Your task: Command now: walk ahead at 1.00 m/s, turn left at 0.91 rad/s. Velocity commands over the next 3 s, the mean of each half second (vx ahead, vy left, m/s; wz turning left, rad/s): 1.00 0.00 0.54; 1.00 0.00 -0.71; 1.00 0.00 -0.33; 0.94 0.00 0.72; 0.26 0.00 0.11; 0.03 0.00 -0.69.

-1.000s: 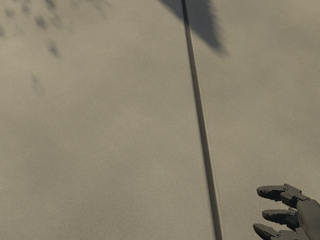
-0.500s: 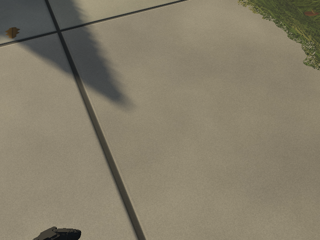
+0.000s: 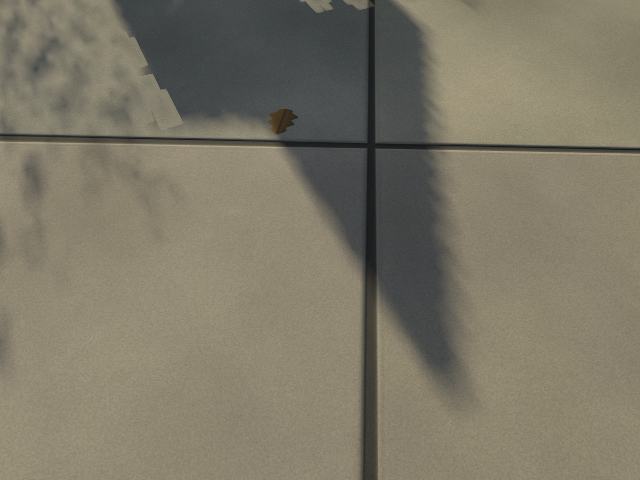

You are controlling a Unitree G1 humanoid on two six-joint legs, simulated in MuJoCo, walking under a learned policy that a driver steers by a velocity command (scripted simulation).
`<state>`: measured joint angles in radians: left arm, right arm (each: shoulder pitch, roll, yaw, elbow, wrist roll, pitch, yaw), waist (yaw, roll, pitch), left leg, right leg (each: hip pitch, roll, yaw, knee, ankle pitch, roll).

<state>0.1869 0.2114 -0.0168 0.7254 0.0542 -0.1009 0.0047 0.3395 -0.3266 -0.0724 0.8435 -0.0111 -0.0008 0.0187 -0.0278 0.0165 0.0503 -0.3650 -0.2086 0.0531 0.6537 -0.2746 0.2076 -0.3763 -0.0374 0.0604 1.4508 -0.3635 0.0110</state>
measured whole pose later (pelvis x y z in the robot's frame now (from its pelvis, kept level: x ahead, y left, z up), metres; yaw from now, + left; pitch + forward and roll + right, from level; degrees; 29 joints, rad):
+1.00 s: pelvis +0.91 +0.04 +0.02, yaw -9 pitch +2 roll +2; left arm 0.03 0.36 0.06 0.63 0.03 0.00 -0.09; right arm 0.49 -0.34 -0.06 0.88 -0.02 -0.11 -0.01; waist -0.07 -0.04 0.00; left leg 0.14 0.00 0.23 0.22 -0.39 -0.04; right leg -0.81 -0.07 -0.07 0.95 -0.05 -0.10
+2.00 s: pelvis +1.88 -0.15 +0.01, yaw +6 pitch +3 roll +1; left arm -0.04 0.27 -0.05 0.56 0.05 -0.10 0.00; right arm 0.49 -0.32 -0.08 0.86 0.01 -0.07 0.00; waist -0.14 -0.03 0.04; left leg 0.12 -0.17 -0.28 0.45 -0.45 0.13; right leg -0.55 -0.02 0.04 0.44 0.13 -0.02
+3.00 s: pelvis +2.13 -0.17 +0.03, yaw -16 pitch +3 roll +3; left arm 0.22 0.29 0.08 0.67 0.00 0.03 0.04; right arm 0.07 -0.31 -0.11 0.77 0.00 0.02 -0.06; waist 0.01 0.03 0.03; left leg -0.61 -0.01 -0.04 1.10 -0.33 -0.06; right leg -0.32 0.03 0.07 0.48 -0.21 -0.05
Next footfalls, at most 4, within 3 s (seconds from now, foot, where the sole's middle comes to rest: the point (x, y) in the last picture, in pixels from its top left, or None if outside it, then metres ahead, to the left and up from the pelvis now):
0.30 right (406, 462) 0.52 -0.14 -0.75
0.70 left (258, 350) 0.79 0.17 -0.75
1.12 right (349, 215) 1.20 -0.06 -0.75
1.58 left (344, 110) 1.67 -0.08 -0.75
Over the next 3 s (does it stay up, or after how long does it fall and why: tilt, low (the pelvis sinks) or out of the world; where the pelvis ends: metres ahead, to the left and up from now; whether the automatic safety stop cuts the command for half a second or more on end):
stays up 2.13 -0.17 0.03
